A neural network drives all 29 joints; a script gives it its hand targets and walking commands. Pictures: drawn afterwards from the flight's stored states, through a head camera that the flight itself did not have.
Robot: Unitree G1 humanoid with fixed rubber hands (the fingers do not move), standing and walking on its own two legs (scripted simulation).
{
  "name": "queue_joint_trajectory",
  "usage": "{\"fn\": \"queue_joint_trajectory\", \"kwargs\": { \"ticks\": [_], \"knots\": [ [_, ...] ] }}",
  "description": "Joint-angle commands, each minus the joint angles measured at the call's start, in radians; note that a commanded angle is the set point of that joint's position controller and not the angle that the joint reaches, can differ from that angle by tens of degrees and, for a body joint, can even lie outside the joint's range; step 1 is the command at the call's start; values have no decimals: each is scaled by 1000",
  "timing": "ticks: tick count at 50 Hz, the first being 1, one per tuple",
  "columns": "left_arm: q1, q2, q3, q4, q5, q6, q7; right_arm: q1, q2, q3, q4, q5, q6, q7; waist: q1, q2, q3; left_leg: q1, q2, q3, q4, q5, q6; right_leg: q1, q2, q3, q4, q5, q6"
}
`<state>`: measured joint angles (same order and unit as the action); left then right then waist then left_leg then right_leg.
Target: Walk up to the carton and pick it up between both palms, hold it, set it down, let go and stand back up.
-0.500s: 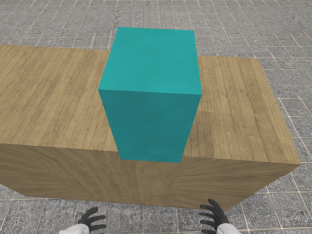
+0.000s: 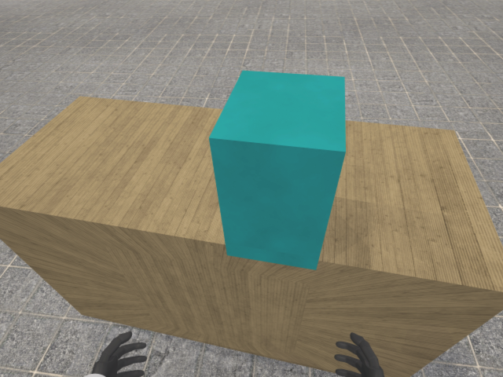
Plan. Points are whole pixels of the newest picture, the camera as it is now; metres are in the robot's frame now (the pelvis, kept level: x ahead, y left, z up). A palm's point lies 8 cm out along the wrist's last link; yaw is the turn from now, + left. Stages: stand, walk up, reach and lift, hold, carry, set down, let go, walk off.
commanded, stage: reach and lift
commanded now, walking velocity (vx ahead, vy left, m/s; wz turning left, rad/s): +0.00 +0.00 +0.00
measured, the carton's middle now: (280, 173) +0.45 -0.02 +0.09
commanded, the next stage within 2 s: none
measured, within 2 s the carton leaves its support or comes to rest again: neither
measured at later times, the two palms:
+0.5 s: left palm (107, 350) +0.18 +0.25 -0.03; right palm (364, 345) +0.19 -0.14 -0.02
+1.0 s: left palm (112, 309) +0.23 +0.25 +0.01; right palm (368, 315) +0.22 -0.14 +0.02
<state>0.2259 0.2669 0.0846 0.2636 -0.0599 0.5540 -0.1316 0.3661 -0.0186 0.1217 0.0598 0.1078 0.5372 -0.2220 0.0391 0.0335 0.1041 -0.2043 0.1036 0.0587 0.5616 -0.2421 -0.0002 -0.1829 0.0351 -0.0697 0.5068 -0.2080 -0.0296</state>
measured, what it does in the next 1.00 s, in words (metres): shifts its weight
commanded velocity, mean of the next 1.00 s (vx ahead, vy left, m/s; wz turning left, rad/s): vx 0.00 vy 0.00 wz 0.00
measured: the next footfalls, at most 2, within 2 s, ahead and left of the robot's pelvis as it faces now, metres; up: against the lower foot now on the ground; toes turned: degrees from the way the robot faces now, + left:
none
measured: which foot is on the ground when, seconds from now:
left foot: down 0.00-1.00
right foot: down 0.00-1.00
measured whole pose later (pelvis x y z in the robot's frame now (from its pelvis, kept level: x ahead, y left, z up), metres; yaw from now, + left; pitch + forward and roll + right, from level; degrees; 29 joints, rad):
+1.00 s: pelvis +0.08 +0.04 +0.02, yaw +1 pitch -3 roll -1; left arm 0.49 0.28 -0.07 -0.14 -0.18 0.13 -0.02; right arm 0.55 -0.03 0.04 -0.10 0.14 0.01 -0.16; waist 0.02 -0.01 0.08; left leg -0.08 0.05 0.10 0.38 -0.25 0.00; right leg -0.04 -0.01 -0.03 0.28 -0.19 0.02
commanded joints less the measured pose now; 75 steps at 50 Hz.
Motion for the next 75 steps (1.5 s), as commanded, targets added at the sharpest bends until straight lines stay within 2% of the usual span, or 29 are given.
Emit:
{"fn": "queue_joint_trajectory", "kwargs": {
  "ticks": [1, 2, 3, 4, 5, 6, 7, 8, 10, 13, 15, 18, 21, 25, 33, 38, 47, 51, 55, 65, 68, 71, 75],
  "knots": [
    [-159, 233, 52, -170, -52, -95, 2, -120, 17, -16, -247, -5, -82, -1, -15, -90, -61, -53, -60, 69, -125, -234, 77, -75, -110, 85, -209, -372, 1],
    [-165, 262, 66, -163, -61, -100, -4, -99, 27, 10, -233, 10, -102, -7, -13, -178, -32, 220, -134, 55, -8, -101, 36, -368, -216, 155, -304, -484, -61],
    [-192, 259, 73, -173, -61, -103, 4, -81, 18, 17, -213, 7, -123, -13, -12, -129, -9, 314, -138, 33, -6, -56, 26, -477, -232, 176, -331, -471, -81],
    [-219, 248, 67, -201, -68, -111, 18, -118, 30, 6, -200, 2, -137, -8, 1, -35, -7, 206, -109, 35, -63, -100, 24, -371, -191, 147, -293, -400, -65],
    [-219, 228, 46, -232, -78, -117, 32, -159, 36, -9, -217, -2, -137, 1, 13, 76, -23, 4, -51, 39, -160, -208, 47, -144, -106, 88, -214, -299, -29],
    [-202, 184, 29, -261, -74, -128, 43, -164, 17, -13, -246, -3, -128, 4, 21, 182, -53, -236, 31, 22, -258, -344, 109, 125, 1, 10, -117, -158, 17],
    [-170, 146, 35, -257, -52, -136, 41, -140, -36, -23, -250, -3, -113, 11, 19, 200, -75, -441, 49, 35, -341, -389, 135, 357, 49, -2, -30, -34, 41],
    [-148, 154, 41, -256, -51, -137, 35, -141, -58, -32, -256, 0, -97, 16, 19, 153, -105, -485, 29, 54, -364, -355, 122, 430, 40, 18, -8, -19, 43],
    [-137, 201, 31, -285, -95, -140, 35, -115, 0, -34, -274, 5, -81, 4, 1, 58, -124, -288, -2, 58, -295, -271, 93, 236, -23, 44, -103, -134, 34],
    [-103, 221, 15, -313, -126, -144, 36, -58, 49, -51, -253, -7, -89, -16, -21, -24, -87, 2, -62, 58, -210, -121, 27, -44, -115, 99, -223, -212, 16],
    [-72, 223, 23, -329, -121, -145, 39, -36, 53, -49, -252, -11, -98, -22, -13, -1, -71, 53, -69, 50, -206, -70, 11, -82, -127, 104, -248, -197, 17],
    [-12, 211, 12, -371, -124, -152, 49, -6, 44, -50, -284, -11, -116, -19, -1, 37, -73, 0, -52, 45, -251, -25, 7, 9, -85, 75, -225, -69, 32],
    [50, 201, 5, -416, -129, -170, 63, 35, 28, -55, -317, -3, -156, -7, 4, 43, -102, 14, -56, 39, -252, 79, -8, 46, -70, 68, -215, 30, 36],
    [119, 186, -13, -470, -133, -230, 85, 88, 14, -58, -350, 7, -258, 18, 9, 46, -147, 62, -66, 29, -232, 217, -27, 61, -58, 64, -209, 144, 41],
    [210, 167, -48, -533, -128, -385, 112, 189, -15, -56, -355, 29, -455, 54, -3, 48, -205, 145, -87, 2, -207, 361, -49, 104, -45, 69, -199, 367, 44],
    [253, 144, -72, -559, -123, -438, 115, 220, -45, -77, -352, 33, -528, 61, -13, 57, -199, 211, -90, -15, -191, 458, -66, 95, -26, 67, -213, 416, 32],
    [283, 104, -104, -610, -116, -486, 113, 232, -77, -116, -371, 30, -598, 63, -23, 56, -150, 292, -80, -47, -174, 587, -83, 63, 2, 62, -251, 390, 4],
    [283, 97, -111, -633, -115, -501, 114, 235, -79, -123, -395, 31, -609, 61, -25, 47, -129, 290, -78, -52, -179, 576, -81, 67, 2, 68, -261, 370, -4],
    [265, 100, -119, -651, -122, -517, 115, 215, -73, -133, -426, 27, -612, 60, -21, 40, -109, 256, -75, -49, -195, 499, -73, 78, -6, 77, -263, 324, -9],
    [78, 153, -126, -654, -190, -532, 136, 66, -36, -144, -489, 7, -553, 43, -8, 12, -79, 93, -62, -20, -266, 107, -18, 99, -40, 116, -236, 91, -16],
    [0, 170, -121, -650, -210, -499, 139, -9, -38, -142, -498, 9, -503, 34, -3, 18, -82, 63, -59, -14, -285, 23, -5, 97, -45, 122, -231, 25, -18],
    [-98, 178, -111, -654, -227, -424, 142, -108, -51, -143, -506, 18, -428, 28, 1, 25, -89, 39, -55, -10, -309, -53, 5, 87, -45, 124, -230, -42, -17],
    [-209, 182, -92, -684, -245, -316, 144, -215, -66, -161, -527, 36, -335, 20, -9, 13, -124, 30, -55, -6, -320, -71, 10, 83, -43, 127, -220, -49, -4]
  ]
}}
